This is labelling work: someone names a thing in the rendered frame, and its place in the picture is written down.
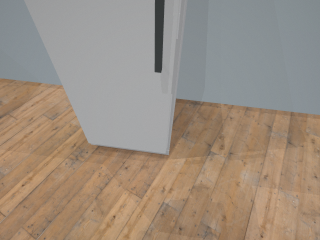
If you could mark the handle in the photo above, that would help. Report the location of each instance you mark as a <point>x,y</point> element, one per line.
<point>159,33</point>

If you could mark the fridge door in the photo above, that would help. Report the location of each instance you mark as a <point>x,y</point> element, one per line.
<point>104,54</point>

